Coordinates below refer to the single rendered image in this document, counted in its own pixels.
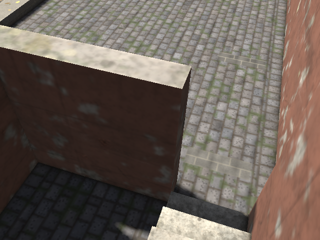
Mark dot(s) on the stairs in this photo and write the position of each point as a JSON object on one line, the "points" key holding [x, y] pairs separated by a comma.
{"points": [[188, 218]]}

